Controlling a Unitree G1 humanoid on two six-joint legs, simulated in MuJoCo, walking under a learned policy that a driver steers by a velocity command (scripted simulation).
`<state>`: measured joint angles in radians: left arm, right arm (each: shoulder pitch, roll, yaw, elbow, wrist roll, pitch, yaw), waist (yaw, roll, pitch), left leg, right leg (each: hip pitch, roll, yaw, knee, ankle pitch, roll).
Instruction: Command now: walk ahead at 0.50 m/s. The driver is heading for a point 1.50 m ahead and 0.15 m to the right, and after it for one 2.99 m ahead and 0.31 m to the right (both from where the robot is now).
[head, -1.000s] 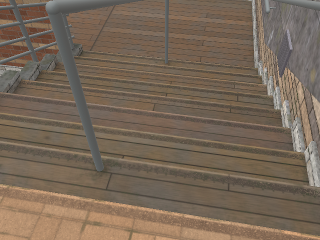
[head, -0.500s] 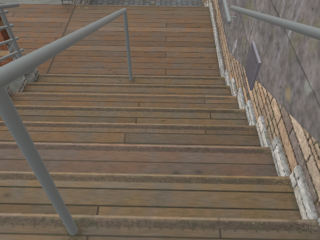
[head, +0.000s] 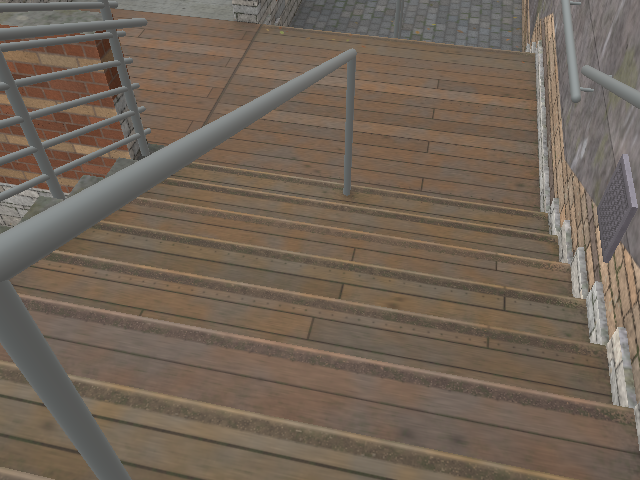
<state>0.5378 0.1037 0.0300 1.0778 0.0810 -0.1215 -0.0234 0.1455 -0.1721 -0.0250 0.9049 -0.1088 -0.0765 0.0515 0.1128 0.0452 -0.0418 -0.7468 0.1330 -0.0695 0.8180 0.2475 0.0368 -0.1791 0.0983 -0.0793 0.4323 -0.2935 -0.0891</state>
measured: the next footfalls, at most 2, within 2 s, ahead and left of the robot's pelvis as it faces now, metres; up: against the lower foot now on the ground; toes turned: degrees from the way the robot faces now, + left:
left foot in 0.30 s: +0.32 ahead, +0.17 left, -0.15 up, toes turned +5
right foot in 0.86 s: +0.64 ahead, -0.09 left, -0.31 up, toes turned -5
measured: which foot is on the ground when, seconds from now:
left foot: up 0.00-0.28, down 0.30-0.88, up 0.90-1.00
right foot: down 0.00-0.30, up 0.32-0.84, down 0.86-1.00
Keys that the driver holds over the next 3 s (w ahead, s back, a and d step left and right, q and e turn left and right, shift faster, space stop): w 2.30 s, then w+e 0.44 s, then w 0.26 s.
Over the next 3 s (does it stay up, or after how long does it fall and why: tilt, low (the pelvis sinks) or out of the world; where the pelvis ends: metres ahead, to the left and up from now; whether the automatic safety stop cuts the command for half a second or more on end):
stays up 1.52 -0.15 -0.77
